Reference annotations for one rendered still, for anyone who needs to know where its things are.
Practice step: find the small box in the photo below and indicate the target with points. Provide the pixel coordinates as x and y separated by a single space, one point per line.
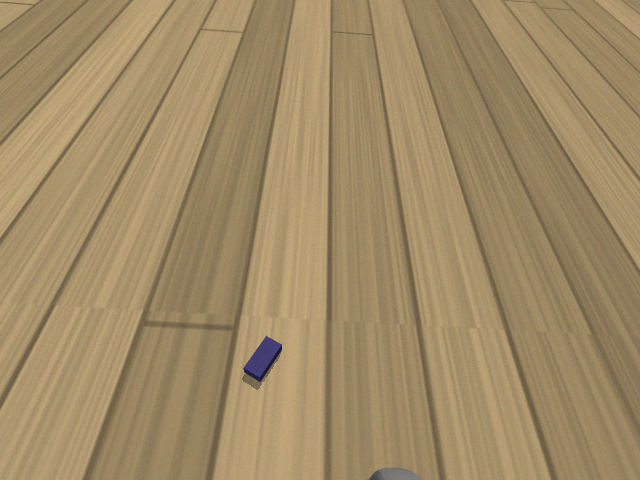
263 358

